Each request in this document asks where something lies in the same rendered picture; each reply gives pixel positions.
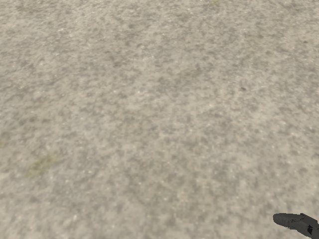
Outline right robot hand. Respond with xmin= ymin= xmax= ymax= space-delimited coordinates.
xmin=273 ymin=213 xmax=319 ymax=239

